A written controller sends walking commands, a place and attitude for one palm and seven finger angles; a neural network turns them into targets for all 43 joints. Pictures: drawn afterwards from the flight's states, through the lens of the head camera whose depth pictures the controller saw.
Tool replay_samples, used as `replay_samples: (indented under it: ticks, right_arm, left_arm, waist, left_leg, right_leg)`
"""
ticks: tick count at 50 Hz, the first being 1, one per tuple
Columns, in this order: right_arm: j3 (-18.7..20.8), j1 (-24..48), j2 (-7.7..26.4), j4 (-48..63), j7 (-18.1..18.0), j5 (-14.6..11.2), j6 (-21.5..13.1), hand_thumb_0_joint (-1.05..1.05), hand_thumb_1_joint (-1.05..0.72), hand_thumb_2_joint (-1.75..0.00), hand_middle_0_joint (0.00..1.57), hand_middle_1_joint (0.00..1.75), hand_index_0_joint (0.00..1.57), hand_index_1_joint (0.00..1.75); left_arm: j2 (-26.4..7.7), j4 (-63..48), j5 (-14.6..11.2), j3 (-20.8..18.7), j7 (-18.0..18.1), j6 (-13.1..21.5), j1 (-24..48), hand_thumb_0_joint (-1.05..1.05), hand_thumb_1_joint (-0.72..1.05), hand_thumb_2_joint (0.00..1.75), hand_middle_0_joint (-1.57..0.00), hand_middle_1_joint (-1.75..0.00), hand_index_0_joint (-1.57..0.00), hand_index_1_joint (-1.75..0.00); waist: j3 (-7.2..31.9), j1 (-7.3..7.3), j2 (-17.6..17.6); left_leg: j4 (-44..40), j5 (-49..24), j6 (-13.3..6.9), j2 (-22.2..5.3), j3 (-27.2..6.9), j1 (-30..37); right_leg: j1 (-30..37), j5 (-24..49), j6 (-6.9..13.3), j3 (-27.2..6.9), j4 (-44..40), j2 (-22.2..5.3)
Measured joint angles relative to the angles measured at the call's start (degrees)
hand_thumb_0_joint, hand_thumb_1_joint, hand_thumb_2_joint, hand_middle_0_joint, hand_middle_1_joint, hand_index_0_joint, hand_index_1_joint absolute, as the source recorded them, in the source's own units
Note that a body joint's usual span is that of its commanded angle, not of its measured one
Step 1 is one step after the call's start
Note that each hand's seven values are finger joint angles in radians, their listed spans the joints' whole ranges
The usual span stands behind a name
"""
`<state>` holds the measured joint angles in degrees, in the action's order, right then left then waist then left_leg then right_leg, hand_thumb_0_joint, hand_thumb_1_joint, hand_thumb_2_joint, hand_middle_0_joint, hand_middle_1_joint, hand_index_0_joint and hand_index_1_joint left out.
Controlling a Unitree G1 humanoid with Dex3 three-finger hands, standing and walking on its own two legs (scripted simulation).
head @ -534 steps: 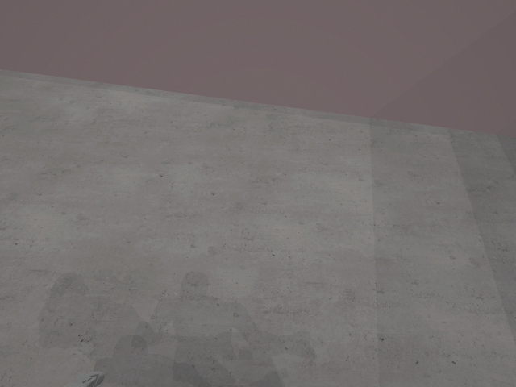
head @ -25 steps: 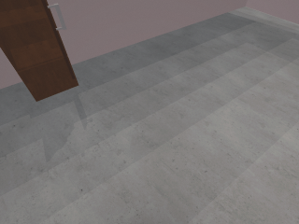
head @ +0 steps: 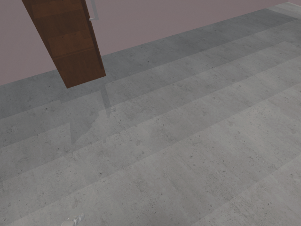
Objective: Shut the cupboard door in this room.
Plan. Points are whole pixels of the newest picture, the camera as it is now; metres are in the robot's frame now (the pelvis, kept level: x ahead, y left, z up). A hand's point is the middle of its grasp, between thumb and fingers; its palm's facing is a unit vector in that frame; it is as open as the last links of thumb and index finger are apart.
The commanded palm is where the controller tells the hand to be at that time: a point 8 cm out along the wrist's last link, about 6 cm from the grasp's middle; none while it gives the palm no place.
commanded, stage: stand and wait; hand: left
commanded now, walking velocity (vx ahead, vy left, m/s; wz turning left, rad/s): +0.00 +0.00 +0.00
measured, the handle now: (91, 8) +1.33 +0.42 +0.04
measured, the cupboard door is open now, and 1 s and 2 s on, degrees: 83 83 83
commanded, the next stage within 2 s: turn or walk to find it in 0.44 s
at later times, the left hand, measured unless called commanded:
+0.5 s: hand out of the picture -0.08 +0.18 -0.17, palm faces +0.14 -0.97 -0.19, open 7.4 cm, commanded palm none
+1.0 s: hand out of the picture -0.05 +0.25 -0.18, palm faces +0.27 -0.94 -0.22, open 7.4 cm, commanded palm none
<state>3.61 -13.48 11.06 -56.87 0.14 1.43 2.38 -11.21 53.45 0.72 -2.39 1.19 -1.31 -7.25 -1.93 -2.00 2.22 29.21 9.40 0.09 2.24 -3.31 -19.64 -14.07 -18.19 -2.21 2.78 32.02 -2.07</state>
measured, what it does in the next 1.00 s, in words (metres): steps on the spot, turning left: left foot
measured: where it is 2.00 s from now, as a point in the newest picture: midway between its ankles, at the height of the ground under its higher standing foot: outside the picture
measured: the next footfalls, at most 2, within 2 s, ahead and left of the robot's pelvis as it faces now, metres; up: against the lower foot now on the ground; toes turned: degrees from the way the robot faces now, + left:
left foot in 0.36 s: -0.03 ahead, +0.14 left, +0.00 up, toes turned +17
right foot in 1.32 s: +0.01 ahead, -0.09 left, +0.00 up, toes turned +20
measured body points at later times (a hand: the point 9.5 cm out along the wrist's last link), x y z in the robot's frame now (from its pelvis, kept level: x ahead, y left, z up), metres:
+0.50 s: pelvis -0.04 +0.00 +0.01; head -0.04 +0.01 +0.46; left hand -0.09 +0.23 -0.16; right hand +0.04 -0.22 -0.14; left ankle -0.06 +0.13 -0.73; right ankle -0.01 -0.11 -0.73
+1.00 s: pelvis -0.07 +0.04 -0.01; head -0.05 +0.06 +0.44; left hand -0.06 +0.30 -0.16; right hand +0.02 -0.20 -0.15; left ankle -0.07 +0.13 -0.73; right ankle -0.03 -0.10 -0.69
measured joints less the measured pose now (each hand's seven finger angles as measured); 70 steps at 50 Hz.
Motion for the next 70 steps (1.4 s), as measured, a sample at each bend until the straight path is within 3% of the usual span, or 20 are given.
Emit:
replay_samples:
  ticks: [2,4,7,9,15,19,24,38,42,45,47,49,53,60,65,67,70]
  right_arm:
    - [0.5,0.3,1.0,-0.1,0.0,-0.2,0.6,0.01,-0.91,-0.9,0.2,0.3,0.2,0.3]
    - [0.9,0.4,1.7,-0.2,0.1,0.0,1.5,0.01,-0.91,-0.9,0.2,0.3,0.2,0.3]
    - [1.2,1.0,2.6,-0.3,0.1,0.0,1.5,0.01,-0.91,-0.9,0.2,0.3,0.2,0.3]
    - [1.1,1.1,2.8,-0.5,0.0,-0.1,1.3,0.01,-0.91,-0.9,0.2,0.3,0.2,0.3]
    - [-0.1,1.8,2.2,-2.6,-0.7,-0.6,0.8,0.01,-0.91,-0.9,0.19,0.3,0.2,0.3]
    - [-1.2,2.5,1.3,-4.2,-1.2,-0.7,-0.9,0.01,-0.91,-0.9,0.19,0.3,0.2,0.3]
    - [-2.4,3.0,-1.5,-6.2,-1.8,-0.8,-1.5,0.01,-0.92,-0.9,0.2,0.3,0.2,0.3]
    - [-1.5,0.2,-0.5,-2.9,-0.4,-0.2,0.4,0.01,-0.92,-0.9,0.2,0.3,0.2,0.3]
    - [-0.5,-0.9,0.1,-1.7,-0.1,-0.2,1.0,0.01,-0.91,-0.9,0.2,0.3,0.2,0.3]
    - [-0.3,-1.6,0.6,-1.0,0.2,-0.3,0.7,0.01,-0.91,-0.9,0.2,0.3,0.2,0.3]
    - [-0.3,-1.5,0.4,-0.5,0.3,0.0,0.0,0.01,-0.91,-0.9,0.2,0.3,0.2,0.3]
    - [-0.4,-1.2,0.0,-0.1,0.0,0.2,-0.5,0.01,-0.91,-0.9,0.2,0.3,0.2,0.3]
    - [-1.0,-0.8,-0.5,0.2,-0.5,0.2,-1.2,0.01,-0.91,-0.9,0.2,0.3,0.2,0.3]
    - [-0.8,-0.3,-0.4,0.8,-0.5,0.2,-1.2,0.01,-0.9,-0.9,0.2,0.3,0.2,0.3]
    - [-0.1,0.0,0.6,1.2,-0.2,0.2,-0.4,0.01,-0.9,-0.9,0.2,0.3,0.2,0.3]
    - [0.3,0.0,1.4,1.2,0.0,-0.2,0.0,0.01,-0.9,-0.9,0.2,0.3,0.2,0.3]
    - [1.1,0.3,2.6,0.8,0.2,0.0,1.4,0.01,-0.91,-0.9,0.2,0.3,0.2,0.3]
  left_arm:
    - [1.2,0.0,0.5,0.4,0.2,0.7,-0.6,0.01,0.91,0.9,-0.2,-0.3,-0.2,-0.3]
    - [2.0,0.0,0.6,0.7,0.2,0.8,-2.1,0.01,0.91,0.9,-0.2,-0.3,-0.2,-0.3]
    - [2.8,1.3,0.7,1.1,0.2,0.7,-4.2,0.01,0.9,0.9,-0.2,-0.3,-0.2,-0.3]
    - [3.0,2.3,0.8,1.3,0.2,0.8,-5.2,0.01,0.9,0.9,-0.2,-0.3,-0.2,-0.3]
    - [2.1,5.2,1.1,1.2,0.1,1.4,-8.1,0.01,0.92,0.9,-0.21,-0.3,-0.2,-0.3]
    - [1.7,8.1,0.4,1.3,0.2,1.0,-9.4,0.01,0.91,0.9,-0.2,-0.3,-0.2,-0.3]
    - [1.1,11.7,0.2,1.8,0.2,-0.3,-10.4,0.01,0.91,0.9,-0.2,-0.3,-0.2,-0.3]
    - [1.0,7.5,0.8,0.2,-0.3,-0.3,-8.6,0.01,0.91,0.9,-0.2,-0.3,-0.2,-0.3]
    - [0.4,4.9,1.1,-0.6,0.0,-0.3,-6.6,0.01,0.91,0.9,-0.2,-0.3,-0.2,-0.3]
    - [-0.2,3.5,1.1,-0.7,0.1,-0.3,-5.1,0.01,0.9,0.9,-0.2,-0.3,-0.2,-0.3]
    - [-0.9,2.7,0.7,-0.8,-0.1,-1.0,-4.1,0.01,0.9,0.9,-0.2,-0.3,-0.2,-0.3]
    - [-1.4,2.6,0.8,-1.0,-0.1,-2.0,-3.0,0.01,0.91,0.9,-0.2,-0.3,-0.2,-0.3]
    - [-1.8,2.0,0.7,-0.9,-0.4,-1.9,-0.9,0.01,0.91,0.9,-0.2,-0.3,-0.2,-0.3]
    - [-1.2,0.0,0.2,-0.3,-0.3,-1.2,1.5,0.01,0.91,0.9,-0.2,-0.3,-0.2,-0.3]
    - [-0.3,-1.2,-0.1,0.3,-0.2,-0.5,2.2,0.01,0.91,0.9,-0.2,-0.3,-0.2,-0.3]
    - [0.3,-1.4,0.1,0.6,0.0,0.4,1.6,0.01,0.91,0.9,-0.2,-0.3,-0.2,-0.3]
    - [1.4,-1.7,0.4,1.1,0.0,1.0,-0.5,0.01,0.91,0.9,-0.2,-0.3,-0.2,-0.3]
  waist:
    - [-0.1,0.23,1.5]
    - [0.3,0.91,1.3]
    - [0.3,1.14,1.1]
    - [0.2,1.24,0.8]
    - [-0.3,3.19,-0.8]
    - [-0.5,3.78,-0.9]
    - [-0.3,4.73,-3.1]
    - [0.2,3.19,-1.6]
    - [-0.6,2.53,-1.5]
    - [-0.9,1.87,-2.3]
    - [-1.1,1.63,-3.7]
    - [-1.1,1.13,-4.1]
    - [-0.8,0.34,-3.4]
    - [-0.6,-0.41,-1.8]
    - [-0.7,-0.86,-0.4]
    - [-0.7,-0.51,0.9]
    - [-0.7,-0.06,1.7]
  left_leg:
    - [5.6,7.0,0.5,-0.2,-0.9,-1.8]
    - [15.4,13.2,0.6,0.3,-0.4,-4.4]
    - [26.0,13.5,1.1,-0.6,0.7,-6.1]
    - [27.4,13.1,1.6,-1.7,1.2,-5.4]
    - [13.2,14.7,2.1,-4.0,3.1,3.0]
    - [-1.7,6.4,1.4,-4.7,3.7,10.0]
    - [-2.7,6.4,1.0,-3.9,4.8,11.5]
    - [2.8,6.2,-0.2,-2.0,1.1,3.0]
    - [13.1,13.7,-0.1,-3.2,3.8,-1.5]
    - [9.6,11.3,0.2,-4.0,6.2,0.1]
    - [9.8,8.6,-1.6,-2.7,6.6,-0.3]
    - [8.8,8.6,-2.7,-2.0,6.5,0.0]
    - [2.5,5.1,-3.0,-1.2,5.0,1.9]
    - [-2.7,1.5,-2.4,-0.3,1.9,3.0]
    - [-0.8,1.6,-0.8,0.6,-0.8,1.4]
    - [2.5,3.1,-0.1,0.5,-2.0,-0.2]
    - [17.6,14.2,0.8,1.1,-1.5,-4.9]
  right_leg:
    - [0.4,1.6,2.5,1.3,-0.1,0.5]
    - [1.0,1.1,3.6,1.8,-0.5,-0.1]
    - [2.3,2.1,3.9,2.3,-2.7,-0.6]
    - [2.7,2.8,3.9,2.8,-3.7,-0.9]
    - [1.8,3.8,3.9,3.6,-4.1,-1.1]
    - [0.2,3.0,2.9,4.6,-1.5,-0.5]
    - [2.4,5.4,1.9,3.6,-4.8,-1.1]
    - [-2.7,5.5,1.4,7.2,-2.0,-3.4]
    - [-3.4,4.3,1.2,9.8,0.2,-5.0]
    - [-3.9,2.6,0.0,11.3,3.6,-7.2]
    - [-6.3,-2.8,-0.8,8.9,9.4,-7.9]
    - [-9.7,-7.5,-1.0,4.6,18.5,-6.0]
    - [-12.9,-6.2,-1.4,1.1,27.5,-2.9]
    - [-9.3,-7.4,-2.1,-1.0,19.6,-0.6]
    - [-3.0,-3.2,-1.6,-1.0,4.9,0.4]
    - [-0.4,1.0,1.1,0.2,-0.8,0.9]
    - [0.3,0.5,3.7,2.1,-0.5,0.3]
